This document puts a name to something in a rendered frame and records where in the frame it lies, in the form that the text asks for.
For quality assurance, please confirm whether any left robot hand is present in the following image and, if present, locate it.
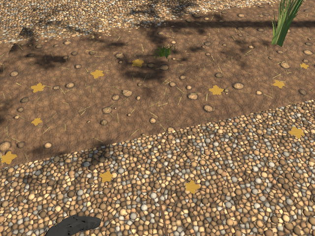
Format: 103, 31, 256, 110
44, 214, 101, 236

